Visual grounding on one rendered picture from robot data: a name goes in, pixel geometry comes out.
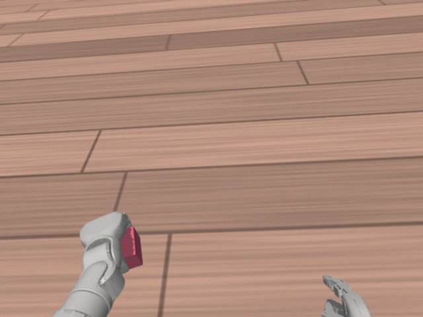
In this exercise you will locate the left robot arm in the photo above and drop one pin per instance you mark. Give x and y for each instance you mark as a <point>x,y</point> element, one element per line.
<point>100,283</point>

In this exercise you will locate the small box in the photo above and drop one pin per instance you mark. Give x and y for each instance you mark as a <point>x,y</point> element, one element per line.
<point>131,248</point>

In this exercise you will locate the left robot hand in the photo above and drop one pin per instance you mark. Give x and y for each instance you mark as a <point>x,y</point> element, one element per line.
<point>113,224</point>

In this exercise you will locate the right robot hand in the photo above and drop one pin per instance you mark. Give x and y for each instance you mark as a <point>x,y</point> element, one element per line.
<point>352,304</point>

